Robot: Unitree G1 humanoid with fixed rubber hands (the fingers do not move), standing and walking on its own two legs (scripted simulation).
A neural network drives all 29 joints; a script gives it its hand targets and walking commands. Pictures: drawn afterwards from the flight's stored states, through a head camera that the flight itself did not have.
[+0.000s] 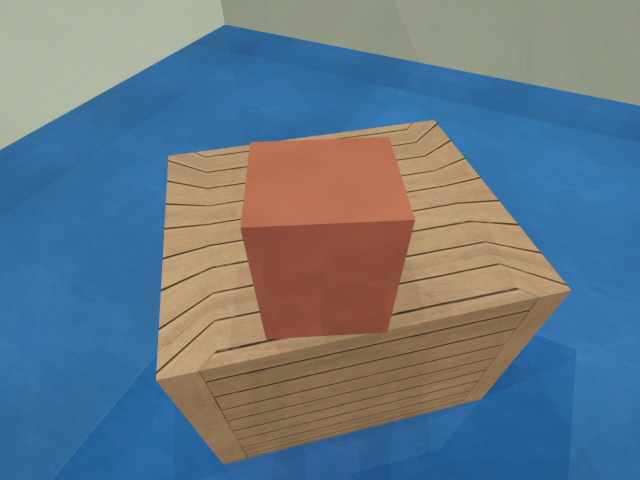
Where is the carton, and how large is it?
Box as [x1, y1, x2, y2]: [240, 137, 414, 338]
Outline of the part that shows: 388,137 250,142 240,228 266,338 387,331 414,221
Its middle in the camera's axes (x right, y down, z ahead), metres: +0.01 +0.01 +0.67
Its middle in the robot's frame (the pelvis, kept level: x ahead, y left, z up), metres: +0.49 +0.01 -0.03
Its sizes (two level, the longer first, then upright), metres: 0.223 0.189 0.294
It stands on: a pedestal, 0.60 m high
